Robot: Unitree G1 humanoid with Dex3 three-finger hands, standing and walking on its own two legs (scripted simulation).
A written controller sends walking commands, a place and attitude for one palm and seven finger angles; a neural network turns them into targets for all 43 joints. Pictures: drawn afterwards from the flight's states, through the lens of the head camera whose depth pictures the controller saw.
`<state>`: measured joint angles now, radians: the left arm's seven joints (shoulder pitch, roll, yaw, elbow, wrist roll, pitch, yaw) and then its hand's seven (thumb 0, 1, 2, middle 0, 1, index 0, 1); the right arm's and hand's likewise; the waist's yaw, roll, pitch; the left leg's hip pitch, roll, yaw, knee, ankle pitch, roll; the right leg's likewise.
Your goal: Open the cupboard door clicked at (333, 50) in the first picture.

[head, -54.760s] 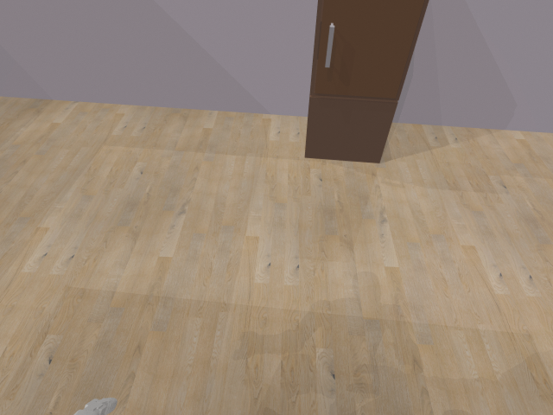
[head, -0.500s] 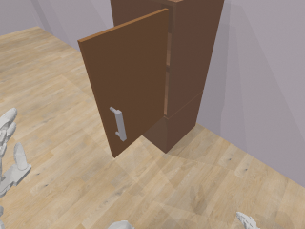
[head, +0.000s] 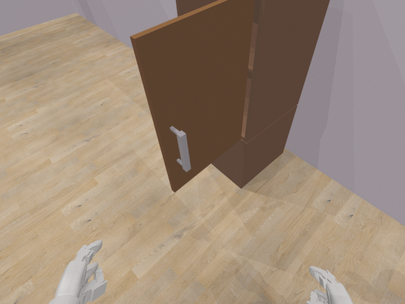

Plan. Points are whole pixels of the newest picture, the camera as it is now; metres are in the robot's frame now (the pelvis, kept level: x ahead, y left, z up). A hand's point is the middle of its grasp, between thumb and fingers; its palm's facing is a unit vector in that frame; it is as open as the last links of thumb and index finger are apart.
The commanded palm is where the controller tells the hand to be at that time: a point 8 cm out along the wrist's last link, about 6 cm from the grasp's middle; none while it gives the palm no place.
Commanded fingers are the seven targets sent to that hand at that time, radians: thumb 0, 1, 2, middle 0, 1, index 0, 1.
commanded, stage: let the arm hang, fingers relaxed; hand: left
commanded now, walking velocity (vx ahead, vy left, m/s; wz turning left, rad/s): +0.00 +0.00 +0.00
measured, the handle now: (180, 149) +0.56 +0.12 -0.10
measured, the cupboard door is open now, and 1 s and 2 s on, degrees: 92 92 92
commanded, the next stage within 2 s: look to check the result in 0.94 s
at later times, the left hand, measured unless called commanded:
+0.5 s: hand out of the picture -0.03 +0.22 -0.16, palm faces +0.03 -0.97 -0.26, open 7.4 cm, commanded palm none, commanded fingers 0.00 0.90 0.90 -0.20 -0.30 -0.20 -0.30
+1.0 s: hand out of the picture +0.02 +0.18 -0.16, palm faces +0.02 -0.98 -0.20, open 7.3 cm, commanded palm none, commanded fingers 0.00 0.90 0.90 -0.20 -0.30 -0.20 -0.30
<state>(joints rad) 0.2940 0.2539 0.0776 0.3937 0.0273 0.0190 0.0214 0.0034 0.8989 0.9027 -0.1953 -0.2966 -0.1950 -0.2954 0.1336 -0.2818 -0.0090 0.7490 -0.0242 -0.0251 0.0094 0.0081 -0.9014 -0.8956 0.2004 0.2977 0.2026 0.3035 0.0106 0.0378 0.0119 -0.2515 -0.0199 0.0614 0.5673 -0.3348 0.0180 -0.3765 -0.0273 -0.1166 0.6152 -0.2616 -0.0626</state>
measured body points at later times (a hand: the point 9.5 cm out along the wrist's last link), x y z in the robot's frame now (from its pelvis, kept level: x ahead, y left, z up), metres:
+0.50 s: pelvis -0.01 +0.02 +0.01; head +0.00 +0.01 +0.46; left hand -0.03 +0.27 -0.14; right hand -0.04 -0.21 -0.15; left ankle -0.02 +0.11 -0.73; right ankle +0.04 -0.08 -0.73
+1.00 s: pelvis +0.02 +0.01 +0.02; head +0.03 +0.00 +0.46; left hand +0.02 +0.23 -0.14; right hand -0.01 -0.19 -0.15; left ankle -0.02 +0.11 -0.73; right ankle +0.04 -0.08 -0.73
